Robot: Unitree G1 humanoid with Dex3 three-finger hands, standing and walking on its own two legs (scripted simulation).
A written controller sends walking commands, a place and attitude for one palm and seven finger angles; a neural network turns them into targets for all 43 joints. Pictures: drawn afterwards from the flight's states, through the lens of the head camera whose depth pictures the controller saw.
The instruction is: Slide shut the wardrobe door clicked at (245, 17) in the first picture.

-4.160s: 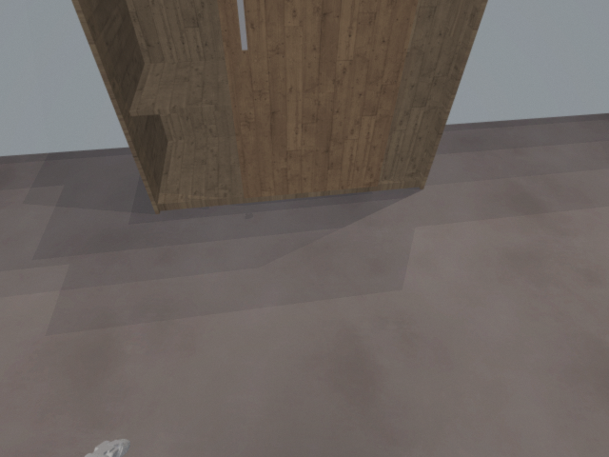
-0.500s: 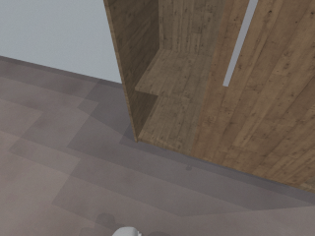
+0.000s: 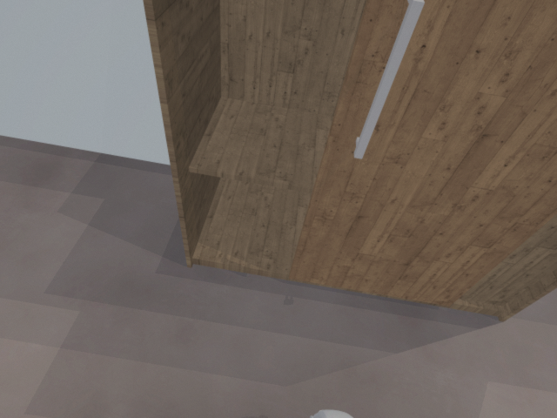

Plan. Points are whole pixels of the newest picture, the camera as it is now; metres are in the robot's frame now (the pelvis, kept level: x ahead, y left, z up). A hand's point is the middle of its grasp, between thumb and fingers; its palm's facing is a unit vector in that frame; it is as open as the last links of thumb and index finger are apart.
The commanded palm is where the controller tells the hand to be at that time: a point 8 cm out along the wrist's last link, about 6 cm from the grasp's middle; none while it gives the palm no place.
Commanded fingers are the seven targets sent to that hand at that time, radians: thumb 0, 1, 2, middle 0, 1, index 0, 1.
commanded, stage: take the last steps up to it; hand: right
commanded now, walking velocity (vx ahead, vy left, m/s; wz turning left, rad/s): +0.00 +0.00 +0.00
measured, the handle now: (381, 87) +0.70 -0.14 +0.14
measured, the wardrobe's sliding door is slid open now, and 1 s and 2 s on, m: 0.40 0.40 0.40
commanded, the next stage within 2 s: come to a stop and stand still in 0.90 s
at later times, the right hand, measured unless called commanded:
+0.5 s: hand out of the picture -0.04 -0.21 -0.18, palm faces +0.14 +0.98 -0.16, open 7.4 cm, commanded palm none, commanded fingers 0.00 -0.90 -0.90 0.20 0.30 0.20 0.30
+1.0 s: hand (371, 373) +0.25 -0.17 -0.16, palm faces +0.08 +0.97 -0.23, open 7.2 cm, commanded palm none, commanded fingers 0.00 -0.90 -0.90 0.20 0.30 0.20 0.30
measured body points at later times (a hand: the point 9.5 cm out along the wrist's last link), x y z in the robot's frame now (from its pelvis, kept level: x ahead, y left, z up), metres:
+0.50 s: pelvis +0.03 -0.04 +0.00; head +0.02 -0.05 +0.45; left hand +0.07 +0.20 -0.14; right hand -0.05 -0.27 -0.16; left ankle +0.05 +0.09 -0.68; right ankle -0.04 -0.13 -0.74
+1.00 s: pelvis +0.19 +0.02 +0.00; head +0.21 +0.03 +0.45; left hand +0.21 +0.24 -0.17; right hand +0.24 -0.22 -0.15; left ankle +0.22 +0.10 -0.74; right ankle +0.18 -0.12 -0.67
